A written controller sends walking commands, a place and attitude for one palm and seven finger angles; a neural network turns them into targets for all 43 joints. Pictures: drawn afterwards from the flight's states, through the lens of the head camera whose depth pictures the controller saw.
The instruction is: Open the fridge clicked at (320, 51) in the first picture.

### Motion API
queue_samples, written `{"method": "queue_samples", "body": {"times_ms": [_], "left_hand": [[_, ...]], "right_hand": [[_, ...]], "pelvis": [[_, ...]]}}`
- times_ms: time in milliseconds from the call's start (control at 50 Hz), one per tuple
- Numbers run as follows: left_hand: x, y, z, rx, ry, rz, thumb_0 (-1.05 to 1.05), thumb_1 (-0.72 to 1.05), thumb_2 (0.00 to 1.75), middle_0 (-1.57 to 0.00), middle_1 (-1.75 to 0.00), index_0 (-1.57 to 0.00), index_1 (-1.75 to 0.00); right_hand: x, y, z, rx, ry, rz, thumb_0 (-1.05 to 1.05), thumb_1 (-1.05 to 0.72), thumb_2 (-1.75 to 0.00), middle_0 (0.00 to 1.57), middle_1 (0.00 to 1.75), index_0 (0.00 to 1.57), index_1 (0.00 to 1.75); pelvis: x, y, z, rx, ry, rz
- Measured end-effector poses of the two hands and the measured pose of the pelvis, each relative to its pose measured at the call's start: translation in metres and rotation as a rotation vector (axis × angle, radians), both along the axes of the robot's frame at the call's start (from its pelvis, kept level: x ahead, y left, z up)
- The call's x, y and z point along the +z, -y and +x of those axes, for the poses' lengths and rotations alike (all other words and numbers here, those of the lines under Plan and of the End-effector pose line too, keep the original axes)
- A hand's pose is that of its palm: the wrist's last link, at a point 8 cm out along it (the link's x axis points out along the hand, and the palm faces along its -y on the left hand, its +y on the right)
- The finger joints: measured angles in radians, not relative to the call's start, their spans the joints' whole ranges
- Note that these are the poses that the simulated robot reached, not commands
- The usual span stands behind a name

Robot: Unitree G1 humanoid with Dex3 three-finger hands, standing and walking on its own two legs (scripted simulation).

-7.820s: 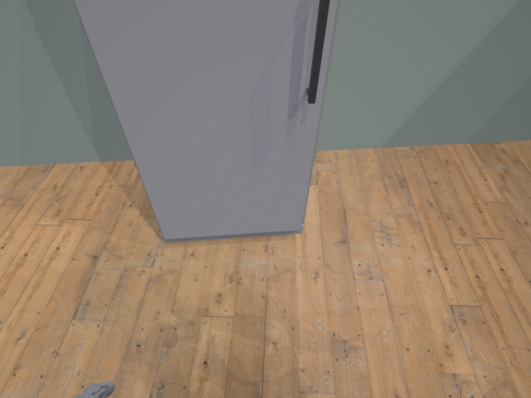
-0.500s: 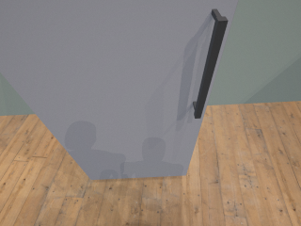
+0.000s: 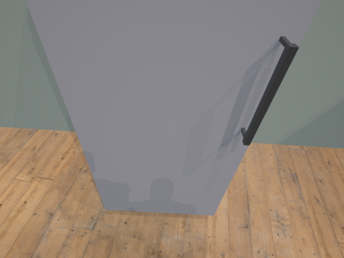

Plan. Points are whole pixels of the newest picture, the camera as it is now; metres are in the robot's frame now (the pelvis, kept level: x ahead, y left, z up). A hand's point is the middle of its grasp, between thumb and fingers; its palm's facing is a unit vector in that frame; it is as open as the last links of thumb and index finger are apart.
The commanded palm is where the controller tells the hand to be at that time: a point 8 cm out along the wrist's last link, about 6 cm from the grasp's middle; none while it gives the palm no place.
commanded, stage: come to a stop and stand still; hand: right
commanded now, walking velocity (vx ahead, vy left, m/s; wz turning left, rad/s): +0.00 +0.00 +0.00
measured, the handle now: (262, 99) +0.49 -0.19 +0.16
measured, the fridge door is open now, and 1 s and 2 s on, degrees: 0 0 0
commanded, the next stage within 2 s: look again from close up in 1.12 s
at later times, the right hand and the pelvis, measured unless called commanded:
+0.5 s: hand out of the picture -0.01 -0.16 -0.16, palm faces +0.00 +0.98 -0.20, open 7.4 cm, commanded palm none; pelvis +0.01 +0.01 +0.02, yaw +1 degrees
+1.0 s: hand out of the picture +0.04 -0.18 -0.16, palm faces -0.02 +0.98 -0.19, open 7.4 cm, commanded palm none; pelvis +0.04 -0.01 +0.02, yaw +2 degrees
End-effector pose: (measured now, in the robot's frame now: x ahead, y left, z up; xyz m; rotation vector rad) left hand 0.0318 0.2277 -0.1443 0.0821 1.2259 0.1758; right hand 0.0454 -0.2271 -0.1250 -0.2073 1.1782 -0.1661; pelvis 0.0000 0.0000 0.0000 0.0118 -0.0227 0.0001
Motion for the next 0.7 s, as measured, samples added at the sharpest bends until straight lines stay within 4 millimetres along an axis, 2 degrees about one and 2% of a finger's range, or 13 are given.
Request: {"method": "queue_samples", "body": {"times_ms": [140,280,380,500,700], "left_hand": [[0.011,-0.003,-0.034,-0.016,-0.071,0.013,0.0,0.92,0.9,-0.2,-0.3,-0.2,-0.3],[0.011,0.001,-0.063,-0.013,-0.168,-0.01,0.0,0.91,0.9,-0.2,-0.3,-0.2,-0.3],[0.013,0.007,-0.074,-0.011,-0.224,-0.019,0.0,0.91,0.9,-0.2,-0.3,-0.2,-0.3],[0.013,0.013,-0.069,-0.013,-0.245,-0.021,0.0,0.91,0.9,-0.2,-0.3,-0.2,-0.3],[0.011,0.023,-0.032,-0.029,-0.193,-0.014,0.01,0.91,0.9,-0.2,-0.3,-0.2,-0.3]], "right_hand": [[0.002,-0.008,-0.003,0.006,-0.007,0.025,0.0,-0.92,-0.9,0.2,0.3,0.2,0.3],[0.003,-0.009,-0.028,0.004,-0.102,0.025,0.0,-0.91,-0.9,0.2,0.3,0.2,0.3],[0.001,-0.01,-0.045,-0.013,-0.173,0.035,0.01,-0.91,-0.9,0.2,0.3,0.2,0.3],[-0.002,-0.014,-0.054,-0.025,-0.225,0.054,0.01,-0.9,-0.9,0.2,0.3,0.2,0.3],[-0.006,-0.019,-0.041,-0.022,-0.232,0.08,0.0,-0.9,-0.9,0.2,0.3,0.2,0.3]], "pelvis": [[0.01,-0.009,-0.006,0.018,0.004,-0.017],[0.014,-0.011,-0.005,0.021,-0.008,-0.015],[0.016,-0.011,0.001,0.021,-0.014,-0.015],[0.016,-0.007,0.01,0.022,-0.017,-0.016],[0.016,0.0,0.024,0.025,-0.021,-0.018]]}}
